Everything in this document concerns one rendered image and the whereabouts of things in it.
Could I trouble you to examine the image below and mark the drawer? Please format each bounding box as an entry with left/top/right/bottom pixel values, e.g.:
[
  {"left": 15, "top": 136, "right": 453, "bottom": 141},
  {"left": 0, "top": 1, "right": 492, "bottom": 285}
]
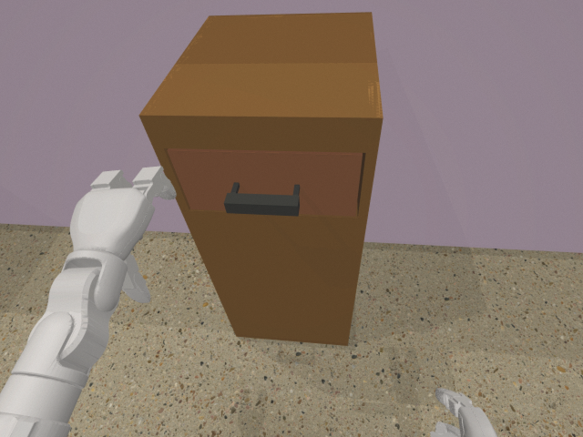
[{"left": 167, "top": 148, "right": 363, "bottom": 217}]

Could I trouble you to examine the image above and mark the left robot forearm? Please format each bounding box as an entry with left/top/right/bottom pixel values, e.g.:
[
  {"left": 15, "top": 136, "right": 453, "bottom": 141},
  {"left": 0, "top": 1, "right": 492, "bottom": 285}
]
[{"left": 0, "top": 249, "right": 128, "bottom": 437}]

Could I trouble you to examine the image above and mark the robot right hand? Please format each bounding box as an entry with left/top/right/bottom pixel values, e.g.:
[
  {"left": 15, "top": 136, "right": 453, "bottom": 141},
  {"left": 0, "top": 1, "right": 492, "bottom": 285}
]
[{"left": 430, "top": 388, "right": 497, "bottom": 437}]

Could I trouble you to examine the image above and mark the cabinet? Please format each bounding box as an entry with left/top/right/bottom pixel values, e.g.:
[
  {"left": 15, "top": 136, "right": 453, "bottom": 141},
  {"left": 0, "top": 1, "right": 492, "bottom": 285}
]
[{"left": 139, "top": 12, "right": 384, "bottom": 346}]

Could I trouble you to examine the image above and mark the robot left hand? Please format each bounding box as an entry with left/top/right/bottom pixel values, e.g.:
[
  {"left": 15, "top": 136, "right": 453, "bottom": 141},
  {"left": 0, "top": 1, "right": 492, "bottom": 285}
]
[{"left": 70, "top": 166, "right": 177, "bottom": 303}]

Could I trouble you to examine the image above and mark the handle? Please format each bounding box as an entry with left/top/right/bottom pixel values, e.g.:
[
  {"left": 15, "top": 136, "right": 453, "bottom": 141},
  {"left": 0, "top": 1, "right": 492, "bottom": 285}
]
[{"left": 224, "top": 182, "right": 300, "bottom": 217}]

